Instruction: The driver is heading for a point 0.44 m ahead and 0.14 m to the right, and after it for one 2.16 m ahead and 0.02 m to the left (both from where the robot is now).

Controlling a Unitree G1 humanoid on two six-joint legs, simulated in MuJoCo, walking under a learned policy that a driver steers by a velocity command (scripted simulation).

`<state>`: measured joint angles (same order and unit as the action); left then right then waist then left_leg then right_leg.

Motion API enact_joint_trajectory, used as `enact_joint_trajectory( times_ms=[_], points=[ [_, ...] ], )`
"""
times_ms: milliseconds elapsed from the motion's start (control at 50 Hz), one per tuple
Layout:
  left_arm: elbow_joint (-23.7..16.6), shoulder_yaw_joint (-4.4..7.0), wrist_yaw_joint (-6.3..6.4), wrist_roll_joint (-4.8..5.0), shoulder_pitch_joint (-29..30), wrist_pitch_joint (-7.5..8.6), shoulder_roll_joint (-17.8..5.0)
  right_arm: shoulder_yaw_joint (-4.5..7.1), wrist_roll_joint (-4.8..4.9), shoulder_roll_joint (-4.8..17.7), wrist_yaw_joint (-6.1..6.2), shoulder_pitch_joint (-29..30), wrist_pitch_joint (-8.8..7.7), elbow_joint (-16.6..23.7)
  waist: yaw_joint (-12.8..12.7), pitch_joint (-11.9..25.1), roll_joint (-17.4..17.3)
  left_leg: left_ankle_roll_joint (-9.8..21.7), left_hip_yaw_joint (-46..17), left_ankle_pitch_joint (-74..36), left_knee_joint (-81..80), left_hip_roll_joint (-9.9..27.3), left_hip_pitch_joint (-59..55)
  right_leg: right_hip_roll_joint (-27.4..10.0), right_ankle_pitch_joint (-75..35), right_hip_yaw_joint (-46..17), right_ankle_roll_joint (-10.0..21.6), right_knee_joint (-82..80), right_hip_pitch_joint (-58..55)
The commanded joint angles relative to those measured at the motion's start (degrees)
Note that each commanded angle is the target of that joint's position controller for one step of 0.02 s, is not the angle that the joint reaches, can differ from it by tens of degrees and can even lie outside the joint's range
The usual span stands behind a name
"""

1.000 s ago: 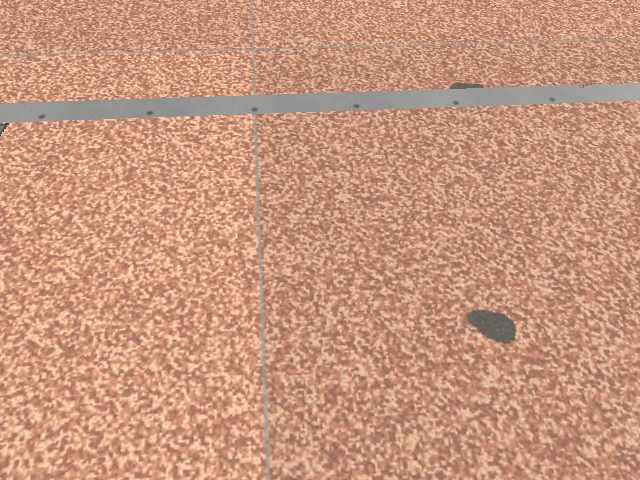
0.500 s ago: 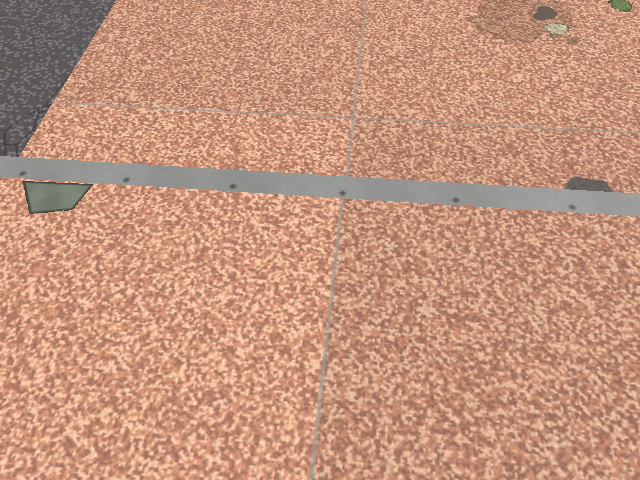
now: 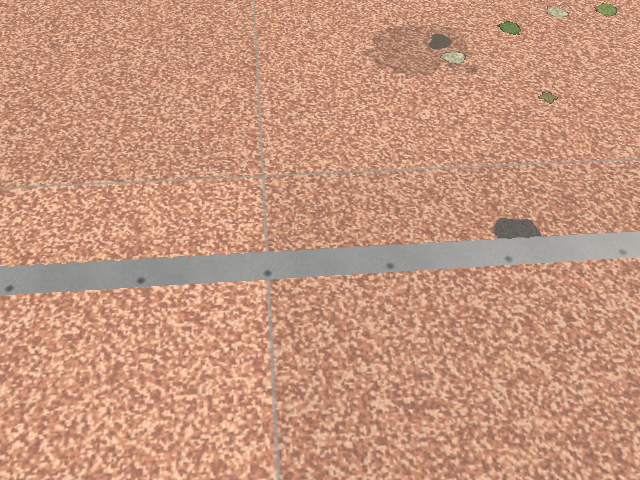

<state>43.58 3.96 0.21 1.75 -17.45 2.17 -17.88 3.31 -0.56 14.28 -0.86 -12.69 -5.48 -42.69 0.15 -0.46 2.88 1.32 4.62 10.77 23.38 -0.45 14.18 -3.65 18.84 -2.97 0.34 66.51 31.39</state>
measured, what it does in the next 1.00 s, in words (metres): walks ahead: right foot, then left foot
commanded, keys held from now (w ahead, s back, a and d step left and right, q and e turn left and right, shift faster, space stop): w+e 0.40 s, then w+q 0.60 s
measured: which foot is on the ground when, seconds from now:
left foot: down 0.00-0.32, up 0.34-0.88, down 0.90-1.00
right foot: up 0.00-0.32, down 0.34-0.88, up 0.90-1.00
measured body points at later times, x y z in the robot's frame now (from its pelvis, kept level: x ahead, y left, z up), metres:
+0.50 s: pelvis +0.25 -0.09 +0.00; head +0.29 -0.12 +0.44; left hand +0.45 +0.14 -0.10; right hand +0.30 -0.39 -0.12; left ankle +0.27 +0.08 -0.65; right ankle +0.27 -0.17 -0.74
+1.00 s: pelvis +0.56 -0.11 -0.02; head +0.60 -0.11 +0.43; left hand +0.67 +0.16 -0.13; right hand +0.68 -0.39 -0.12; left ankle +0.64 -0.05 -0.74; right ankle +0.39 -0.22 -0.63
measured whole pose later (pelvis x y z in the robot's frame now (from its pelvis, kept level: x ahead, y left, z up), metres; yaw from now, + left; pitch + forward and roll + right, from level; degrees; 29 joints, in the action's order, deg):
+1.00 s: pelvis +0.56 -0.11 -0.02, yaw -4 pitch +2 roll +0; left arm 44.2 2.1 -0.1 0.5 -15.9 5.3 -16.1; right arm 3.7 1.1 16.8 -2.3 -11.0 -3.6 -40.0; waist 0.0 -2.2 0.0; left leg 5.8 0.7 9.5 31.5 -5.5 24.3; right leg 0.8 25.1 -1.6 0.6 70.1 18.7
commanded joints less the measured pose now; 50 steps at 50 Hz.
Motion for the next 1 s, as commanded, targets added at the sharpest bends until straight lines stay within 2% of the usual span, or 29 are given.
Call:
enact_joint_trajectory(
  times_ms=[20, 60, 140, 240, 280, 300, 320, 340, 360, 380, 400, 420, 440, 460, 500, 560, 660, 720, 780, 800, 840, 860, 880, 900, 920, 940, 960, 980, 1000],
  points=[
    [-4.87, 0.63, -0.1, -0.29, -0.19, -0.54, -1.51, 2.03, -0.1, 6.83, 0.22, 1.37, -1.53, 1.96, -0.71, -0.43, -7.97, 10.08, -11.22, -9.5, -14.87, 16.14, -5.2, -4.26, -5.62, -3.14, -0.86, -0.94, 8.78],
    [-5.96, 0.47, -0.31, -0.58, 2.13, -0.59, -1.16, 2.46, -0.13, 7.91, 0.53, 0.53, -1.55, 0.81, -0.33, -0.91, -6.63, 10.19, -7.21, -13.35, -15.21, 16.08, -6.62, -4.33, -10.27, -3.2, -1.26, -6.03, 10.29],
    [-8.09, -0.28, -1.89, -0.56, 9.4, -0.01, 0.01, 2.98, 0.27, 10.1, 1.13, -0.88, -0.79, -0.64, 2.21, -2.5, -5.75, 8.46, 0.07, -14.2, -15.25, 14.96, -8.39, -3.39, -20.09, 0.39, -0.3, -19.72, 7.77],
    [-11.9, -0.11, -3.39, -0.43, 16.05, -0.22, -1.14, 3.92, 1.8, 12.91, 1.21, -4.02, 0.8, -2.63, 3.74, -4.57, -5.87, 6.5, 3.45, -17.33, -12.18, 17.6, -16.2, -1.9, -14.58, 4.2, 2.72, -27.93, 7.49],
    [-12.41, 0.8, -3.55, -0.7, 14.09, -0.5, -2.86, 4.4, 2.28, 14.65, 1.43, -3.63, 1.55, -2.69, 1.55, -2.04, -7.57, 5.23, 5.56, -34.47, -5.11, 17.51, -18.26, 1.49, -8.53, 7.49, 5.0, -29.04, 1.6],
    [-11.48, 1.85, -3.42, -0.74, 9.19, -0.68, -4.55, 4.56, 2.52, 15.29, 1.58, -3.19, 2.04, -2.6, -1.59, 1.22, -7.89, 4.35, 7.02, -43.43, 2.87, 16.6, -17.93, 4.23, -7.04, 9.39, 6.49, -30.2, -5.53],
    [-8.86, 3.67, -2.89, -0.55, -0.37, -0.87, -7.5, 4.13, 2.59, 14.37, 1.79, -2.86, 2.36, -2.36, -6.68, 6.14, -6.58, 2.57, 8.89, -45.2, 15.32, 14.28, -13.26, 7.32, -10.21, 10.09, 8.58, -33.55, -19.25],
    [-6.91, 5.7, -1.62, -0.28, -9.46, -1.46, -12.92, 2.81, 0.83, 11.19, 1.92, -4.24, 2.05, -1.2, -9.73, 11.59, 1.19, -0.38, 9.16, -25.41, 34.19, 11.51, 1.94, -0.14, -11.69, -2.99, 12.26, -34.71, -37.17],
    [-8.06, 5.88, -1.61, 0.0, -6.17, -0.64, -18.8, 0.17, -0.92, 3.47, 1.04, -8.99, 0.32, 2.46, -1.95, 17.56, 14.72, -3.54, 0.79, 23.58, 52.6, -0.47, 26.02, -13.66, 0.39, -37.01, 23.29, -42.88, -52.99],
    [-9.36, 4.36, -2.02, -0.29, -7.86, 0.26, -13.08, 1.12, 1.55, 9.19, 0.38, -1.72, -1.62, 2.78, -7.28, 21.0, 6.39, -2.39, -9.69, 22.48, 57.08, 0.5, 32.0, -15.43, 5.48, -43.45, 22.77, -50.05, -53.72],
    [-8.65, 3.39, -2.21, -0.81, -5.9, 1.07, -10.19, 1.63, 3.24, 11.16, 0.09, 2.67, -2.49, 4.22, -7.05, 12.56, 3.93, -0.96, -9.13, 16.66, 55.41, 2.74, 35.63, -13.97, 0.46, -35.25, 19.96, -50.31, -47.94],
    [-8.65, 2.59, -2.09, -0.78, -2.31, 1.32, -7.79, 1.2, 2.53, 10.03, 0.43, 1.68, -2.71, 3.09, -4.16, 8.95, -0.85, -0.39, -8.79, 11.5, 50.5, 5.81, 32.51, -12.1, -6.05, -27.33, 17.75, -49.61, -39.71],
    [-9.24, 1.74, -1.92, -1.1, 1.77, 1.3, -5.29, 1.41, 1.29, 10.07, 0.71, 0.78, -2.33, 1.84, -1.87, 6.08, -1.56, -0.73, -8.36, 8.47, 46.0, 7.95, 28.11, -10.05, -13.36, -20.76, 16.12, -49.86, -32.1],
    [-9.82, 1.13, -1.72, -1.9, 3.8, 1.49, -3.83, 1.6, 1.19, 10.03, 0.52, -0.97, -1.49, 1.01, -0.1, 5.57, 0.05, -0.88, -8.71, 6.34, 44.18, 9.33, 23.88, -8.79, -18.11, -17.31, 15.5, -51.15, -27.4],
    [-8.92, 1.02, -1.6, -2.09, 4.24, 2.27, -4.09, 1.44, 1.15, 8.51, 0.37, -2.89, 0.11, -0.31, 1.02, 4.95, 0.21, -1.84, -7.55, 3.89, 41.95, 9.46, 20.99, -8.0, -24.61, -12.55, 15.64, -53.57, -23.05],
    [-6.52, 1.26, -1.13, -2.19, 2.24, 3.22, -5.4, 0.9, 1.05, 6.88, 0.65, 0.74, 1.38, 0.46, 0.1, 1.44, -0.54, -3.11, -7.55, -4.19, 35.32, 9.58, 24.92, -7.46, -27.77, -6.39, 14.7, -56.55, -21.99],
    [-3.83, 1.08, -0.38, -2.35, 0.89, 3.52, -5.76, 0.24, 1.73, 5.29, -0.46, 7.31, 0.81, 1.74, -3.07, -1.89, -0.07, -1.92, -6.68, -20.24, 18.89, 6.76, 24.45, -5.98, -23.3, 1.86, 10.49, -59.06, -24.35],
    [-1.65, 1.32, -0.25, -2.08, -1.12, 3.23, -6.24, -0.08, 2.0, 4.79, -1.44, 10.99, 0.57, 3.51, -4.8, -4.23, -0.73, -0.7, -6.46, -20.75, 13.07, 5.29, 26.16, -8.07, -23.67, 3.99, 10.05, -58.92, -29.49],
    [-0.03, 1.56, 0.08, -1.66, -2.36, 2.18, -6.43, -0.27, 1.76, 4.4, -2.73, 13.23, 0.47, 5.55, -5.33, -4.69, -0.75, 1.01, -5.18, -14.83, 10.29, 4.07, 29.26, -10.49, -30.66, 5.13, 9.56, -55.21, -36.94],
    [0.14, 1.67, 0.32, -1.52, -2.02, 1.72, -6.7, -0.21, 1.66, 4.55, -3.13, 13.06, 0.47, 6.1, -4.8, -4.22, -0.34, 1.82, -4.11, -11.73, 9.8, 3.33, 28.83, -10.97, -36.26, 5.78, 9.06, -53.02, -38.72],
    [-0.24, 2.09, 1.13, -1.33, -0.66, 0.83, -8.37, 0.59, 1.38, 6.1, -3.4, 9.96, 0.77, 6.51, -2.41, -0.56, 1.98, 3.85, -0.19, -4.92, 10.21, -0.23, 22.33, -10.66, -57.07, 7.53, 7.52, -45.45, -40.35],
    [-0.5, 2.2, 1.61, -1.34, -0.07, 0.26, -9.09, 1.54, 1.31, 7.85, -3.24, 5.25, 1.05, 5.89, 0.27, 2.79, 3.09, 5.16, 1.32, -2.48, 10.55, -2.44, 15.91, -9.98, -65.98, 8.54, 6.6, -38.36, -40.13],
    [-0.77, 2.04, 2.0, -1.22, 1.04, -0.05, -9.15, 2.97, 1.35, 10.44, -2.72, -3.12, 1.16, 4.21, 5.11, 7.11, 1.99, 7.14, 1.31, -5.98, 7.53, -4.25, 3.17, -8.05, -66.26, 10.44, 4.77, -26.78, -35.13],
    [-1.97, 1.16, 2.34, -2.04, 0.28, 0.5, -7.48, 4.45, 1.31, 15.18, -1.65, -11.86, 1.64, 3.03, 8.56, 13.47, -4.36, 11.21, -12.31, -9.83, 6.78, 4.3, -14.87, -5.23, -47.8, 11.01, 2.44, -8.95, -21.41],
    [-3.83, -1.48, 0.78, -3.69, -7.35, 2.23, 0.81, 4.84, 1.81, 18.82, -1.56, -11.74, 1.24, 3.29, 1.75, 19.99, -17.76, 23.33, -44.81, -3.09, 2.88, 18.53, -35.48, 8.28, 11.81, 5.01, -1.56, 11.46, 4.53],
    [-3.67, -0.72, -0.38, -1.72, -2.21, 4.31, -4.56, 3.8, 2.08, 13.79, -1.43, -14.28, 1.33, 3.33, 6.85, 24.01, -11.73, 22.94, -50.55, 4.1, -3.01, 18.74, -38.98, 6.89, 13.68, -4.81, -0.5, 16.44, 11.1],
    [-5.84, -0.25, -0.96, 0.38, 3.34, 5.49, -6.44, 3.24, 1.78, 11.74, -1.05, -11.64, 1.43, 3.59, 7.14, 14.9, -9.3, 19.8, -41.93, 3.59, -4.44, 17.06, -32.86, 3.77, 8.99, -4.6, 0.55, 14.54, 15.29],
    [-6.61, -0.55, -0.76, -0.22, 5.96, 6.18, -5.79, 2.9, 1.8, 10.79, -0.85, -7.79, 1.58, 4.54, 5.02, 9.36, -3.06, 17.82, -35.96, -0.36, -5.14, 14.71, -23.8, 1.28, 4.58, -3.76, 0.95, 9.11, 14.15],
    [-6.69, -0.17, -0.36, -1.67, 7.21, 6.21, -5.99, 2.42, 1.56, 9.4, -0.7, -4.47, 1.81, 5.48, 2.94, 5.32, -1.34, 16.85, -31.61, -6.53, -6.17, 12.6, -15.76, -0.12, 2.4, -2.93, 0.4, 4.12, 11.32]
  ],
)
